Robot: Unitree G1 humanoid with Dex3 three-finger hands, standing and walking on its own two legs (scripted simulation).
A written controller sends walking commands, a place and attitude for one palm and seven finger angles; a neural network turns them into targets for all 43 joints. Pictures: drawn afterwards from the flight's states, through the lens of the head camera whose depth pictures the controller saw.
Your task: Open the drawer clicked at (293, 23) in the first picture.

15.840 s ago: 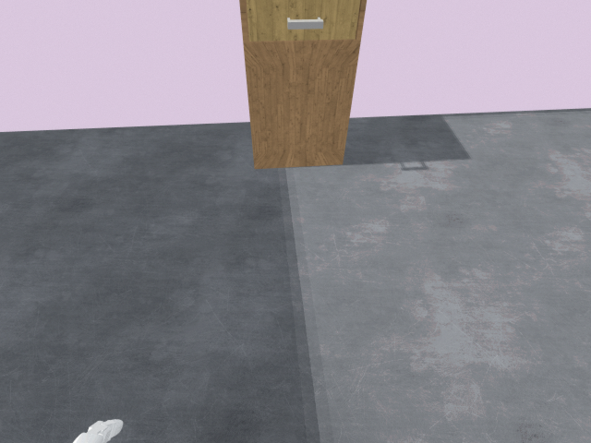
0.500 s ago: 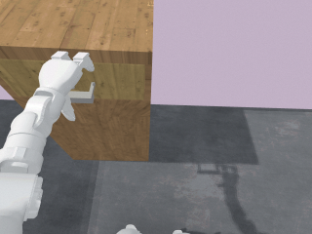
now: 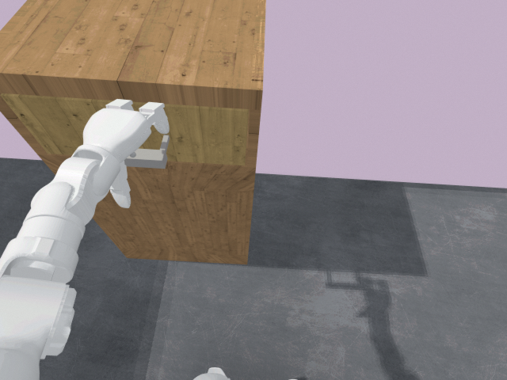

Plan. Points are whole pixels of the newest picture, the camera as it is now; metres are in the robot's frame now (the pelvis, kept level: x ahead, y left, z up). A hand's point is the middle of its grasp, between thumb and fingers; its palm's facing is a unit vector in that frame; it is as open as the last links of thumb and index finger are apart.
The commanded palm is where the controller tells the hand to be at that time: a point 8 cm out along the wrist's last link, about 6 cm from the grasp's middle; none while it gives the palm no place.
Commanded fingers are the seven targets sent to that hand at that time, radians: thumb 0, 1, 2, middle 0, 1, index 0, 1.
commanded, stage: move the hooked fingers above the handle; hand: left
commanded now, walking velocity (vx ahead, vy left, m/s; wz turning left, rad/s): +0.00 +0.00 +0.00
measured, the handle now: (132, 147) +0.52 +0.23 +0.00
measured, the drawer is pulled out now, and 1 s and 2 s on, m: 0.00 0.00 0.00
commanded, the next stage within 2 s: lower the fingers behind the handle in 1.92 s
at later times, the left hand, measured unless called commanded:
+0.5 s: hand (100, 172) +0.44 +0.26 +0.04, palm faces -0.26 +0.00 -0.97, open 13.8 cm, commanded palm +0.46 +0.24 +0.11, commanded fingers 0.00 -0.50 0.30 -0.30 -1.20 -0.30 -1.20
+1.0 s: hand (109, 142) +0.47 +0.24 +0.07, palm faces -0.13 -0.03 -0.99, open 13.4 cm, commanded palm +0.45 +0.25 +0.11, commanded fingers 0.00 -0.50 0.30 -0.30 -1.20 -0.30 -1.20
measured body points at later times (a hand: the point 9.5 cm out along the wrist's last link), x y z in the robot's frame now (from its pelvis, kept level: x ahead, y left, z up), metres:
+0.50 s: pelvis -0.01 +0.00 +0.01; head +0.07 +0.00 +0.45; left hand +0.44 +0.25 +0.09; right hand +0.01 -0.28 -0.12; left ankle +0.00 +0.06 -0.71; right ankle -0.03 -0.10 -0.71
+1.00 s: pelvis -0.01 -0.01 +0.01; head +0.07 -0.02 +0.45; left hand +0.47 +0.24 +0.12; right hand +0.05 -0.26 -0.13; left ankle +0.00 +0.06 -0.71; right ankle -0.03 -0.10 -0.71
